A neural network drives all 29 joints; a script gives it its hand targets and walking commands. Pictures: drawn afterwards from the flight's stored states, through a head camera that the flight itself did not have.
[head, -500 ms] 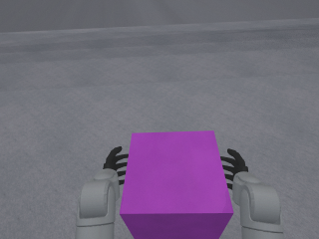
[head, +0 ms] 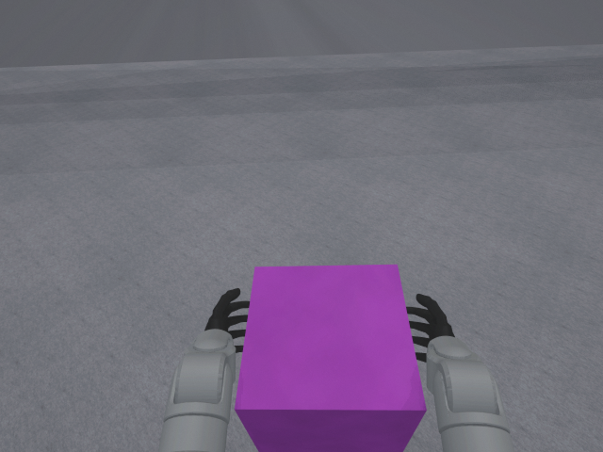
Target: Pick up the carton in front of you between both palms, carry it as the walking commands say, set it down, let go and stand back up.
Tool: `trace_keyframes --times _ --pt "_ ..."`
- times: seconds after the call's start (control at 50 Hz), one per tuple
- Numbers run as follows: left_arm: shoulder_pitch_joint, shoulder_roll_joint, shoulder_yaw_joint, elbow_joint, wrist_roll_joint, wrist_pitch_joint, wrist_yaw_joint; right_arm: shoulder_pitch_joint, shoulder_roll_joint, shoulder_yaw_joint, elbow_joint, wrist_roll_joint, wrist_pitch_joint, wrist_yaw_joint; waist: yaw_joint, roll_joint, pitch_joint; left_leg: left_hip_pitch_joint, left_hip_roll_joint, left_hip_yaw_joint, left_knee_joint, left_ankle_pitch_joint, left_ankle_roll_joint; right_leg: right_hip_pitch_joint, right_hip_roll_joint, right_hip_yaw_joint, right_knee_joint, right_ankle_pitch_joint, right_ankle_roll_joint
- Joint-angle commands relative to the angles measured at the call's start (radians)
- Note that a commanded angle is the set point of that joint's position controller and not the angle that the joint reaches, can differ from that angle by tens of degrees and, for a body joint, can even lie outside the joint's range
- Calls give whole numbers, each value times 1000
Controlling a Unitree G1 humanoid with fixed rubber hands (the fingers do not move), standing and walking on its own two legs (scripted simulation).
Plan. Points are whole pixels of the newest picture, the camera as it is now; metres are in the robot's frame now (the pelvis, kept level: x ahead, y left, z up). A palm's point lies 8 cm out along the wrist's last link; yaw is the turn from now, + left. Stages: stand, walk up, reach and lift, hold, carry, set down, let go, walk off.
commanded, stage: carry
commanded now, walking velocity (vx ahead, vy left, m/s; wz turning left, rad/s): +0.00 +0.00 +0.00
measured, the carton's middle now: (327, 367) +0.30 +0.00 -0.05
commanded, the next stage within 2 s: hold in 1.06 s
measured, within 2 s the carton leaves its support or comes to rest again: neither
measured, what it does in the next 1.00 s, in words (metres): stands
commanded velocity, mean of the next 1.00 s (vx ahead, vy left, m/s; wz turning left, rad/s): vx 0.00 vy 0.00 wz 0.00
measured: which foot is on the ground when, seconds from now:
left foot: down 0.00-1.00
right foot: down 0.00-1.00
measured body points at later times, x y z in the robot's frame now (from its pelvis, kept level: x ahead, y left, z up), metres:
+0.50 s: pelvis -0.02 +0.01 +0.00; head -0.04 +0.01 +0.45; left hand +0.28 +0.16 +0.03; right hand +0.28 -0.14 +0.03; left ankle -0.05 +0.10 -0.74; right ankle +0.02 -0.11 -0.74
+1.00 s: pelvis -0.03 +0.02 +0.00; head -0.05 +0.02 +0.45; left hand +0.27 +0.17 +0.04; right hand +0.27 -0.13 +0.03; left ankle -0.05 +0.11 -0.74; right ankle +0.02 -0.11 -0.74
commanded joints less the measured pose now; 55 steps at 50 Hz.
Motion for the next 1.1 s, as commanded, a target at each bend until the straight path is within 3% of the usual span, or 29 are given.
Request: trace_keyframes --times 0.0,0.1,0.22,1.04,1.06,1.08 --pt "-470 -894 -461 24 -235 -115 -246 -509 894 465 -11 247 -127 250 0 -2 -182 -7 104 -96 -95 223 12 115 -104 112 -68 237 -7" --pt "-495 -945 -462 65 -227 -163 -257 -538 942 469 23 238 -176 261 0 -6 -217 -1 103 -98 -88 228 16 129 -104 112 -64 245 -7" --pt "-437 -948 -530 -7 -263 -111 -251 -487 946 538 -47 280 -125 256 0 -4 -238 -2 106 -96 -70 267 15 133 -107 108 -50 278 -4" --pt "-436 -935 -529 -22 -265 -91 -248 -496 928 535 -68 284 -107 253 -1 -1 -217 -36 105 -101 -85 249 31 108 -105 100 -55 230 11" --pt "-348 -971 -486 4 -258 -95 -259 -392 943 517 -97 274 -101 259 13 77 -111 3 -106 -292 -157 550 26 347 179 223 -84 375 -24" --pt "-358 -938 -484 -14 -226 -115 -252 -430 906 515 -154 265 -117 261 13 77 -161 75 -96 -310 -147 592 29 331 164 244 -91 398 -22"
